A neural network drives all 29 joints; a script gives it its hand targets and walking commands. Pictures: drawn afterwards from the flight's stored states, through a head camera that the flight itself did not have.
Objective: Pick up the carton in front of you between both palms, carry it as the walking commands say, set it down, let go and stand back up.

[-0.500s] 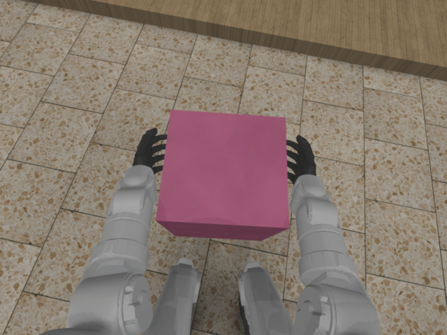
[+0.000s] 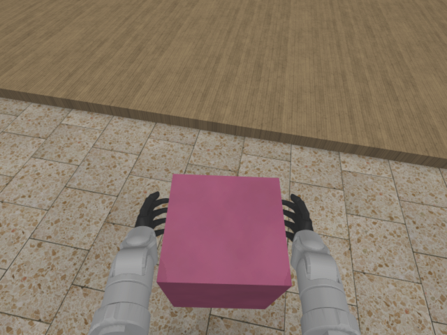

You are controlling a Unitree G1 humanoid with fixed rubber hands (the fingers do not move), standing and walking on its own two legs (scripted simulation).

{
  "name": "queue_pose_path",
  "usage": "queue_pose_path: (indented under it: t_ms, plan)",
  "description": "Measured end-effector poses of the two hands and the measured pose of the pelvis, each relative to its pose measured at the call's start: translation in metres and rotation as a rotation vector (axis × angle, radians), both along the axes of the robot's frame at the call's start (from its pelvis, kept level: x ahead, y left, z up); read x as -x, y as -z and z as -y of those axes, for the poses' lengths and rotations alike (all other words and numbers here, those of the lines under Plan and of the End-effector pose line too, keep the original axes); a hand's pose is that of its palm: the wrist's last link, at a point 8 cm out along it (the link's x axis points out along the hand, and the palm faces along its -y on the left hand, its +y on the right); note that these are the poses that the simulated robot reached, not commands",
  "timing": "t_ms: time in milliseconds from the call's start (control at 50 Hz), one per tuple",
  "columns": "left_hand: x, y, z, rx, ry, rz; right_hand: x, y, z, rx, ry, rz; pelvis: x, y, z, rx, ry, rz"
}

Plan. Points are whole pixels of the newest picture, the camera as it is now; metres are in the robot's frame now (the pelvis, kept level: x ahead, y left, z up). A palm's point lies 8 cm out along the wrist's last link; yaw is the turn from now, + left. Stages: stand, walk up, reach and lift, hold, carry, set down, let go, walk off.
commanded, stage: reach and lift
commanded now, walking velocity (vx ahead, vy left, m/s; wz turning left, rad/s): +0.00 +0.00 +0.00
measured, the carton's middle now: (222, 246) +0.30 +0.00 -0.08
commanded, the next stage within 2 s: hold in 1.14 s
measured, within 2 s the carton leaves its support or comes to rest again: neither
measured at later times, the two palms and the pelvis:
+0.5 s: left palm (138, 227) +0.28 +0.15 +0.04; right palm (312, 229) +0.28 -0.15 +0.05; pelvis -0.02 +0.00 +0.02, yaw +0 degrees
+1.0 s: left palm (138, 220) +0.29 +0.15 +0.05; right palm (314, 222) +0.29 -0.15 +0.06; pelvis +0.00 +0.00 +0.02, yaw +0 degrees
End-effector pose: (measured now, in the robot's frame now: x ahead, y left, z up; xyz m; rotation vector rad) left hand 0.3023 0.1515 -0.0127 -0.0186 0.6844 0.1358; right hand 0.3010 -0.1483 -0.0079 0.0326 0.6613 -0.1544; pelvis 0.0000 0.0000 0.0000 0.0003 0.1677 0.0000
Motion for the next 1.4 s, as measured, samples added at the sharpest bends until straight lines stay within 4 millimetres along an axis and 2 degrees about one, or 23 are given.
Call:
queue_pose_path:
  t_ms: [140, 220, 360, 500, 1020, 1160, 1300, 1400]
  plan:
    - [0.011, -0.039, 0.003, -0.016, -0.001, 0.019, 0.008, -0.038, 0.003, 0.014, -0.024, 0.019, -0.004, -0.015, 0.000, 0.000, 0.001, 0.126]
    - [0.016, -0.050, 0.004, -0.031, 0.013, 0.008, 0.013, -0.049, 0.004, 0.028, -0.035, 0.008, -0.001, -0.018, 0.001, -0.001, 0.003, 0.181]
    - [0.022, -0.051, 0.003, -0.032, 0.013, -0.021, 0.018, -0.050, 0.003, 0.028, -0.037, -0.021, 0.010, -0.017, 0.001, 0.000, 0.003, 0.222]
    - [0.020, -0.054, 0.001, -0.029, 0.011, -0.007, 0.017, -0.054, 0.001, 0.028, -0.033, -0.008, 0.016, -0.017, 0.000, 0.000, 0.003, 0.230]
    - [0.013, -0.066, 0.002, -0.051, 0.028, -0.008, 0.010, -0.066, 0.003, 0.051, -0.050, -0.009, -0.004, -0.024, 0.000, -0.001, 0.006, 0.246]
    - [0.015, -0.070, 0.002, -0.052, 0.026, -0.004, 0.011, -0.069, 0.003, 0.052, -0.051, -0.005, -0.004, -0.024, 0.001, -0.001, 0.004, 0.254]
    - [0.018, -0.084, 0.003, -0.048, 0.025, 0.029, 0.015, -0.084, 0.003, 0.049, -0.045, 0.027, -0.003, -0.025, 0.001, 0.000, 0.002, 0.271]
    - [0.020, -0.085, 0.003, -0.045, 0.026, 0.010, 0.018, -0.084, 0.004, 0.045, -0.041, 0.009, 0.001, -0.025, 0.000, 0.000, 0.004, 0.286]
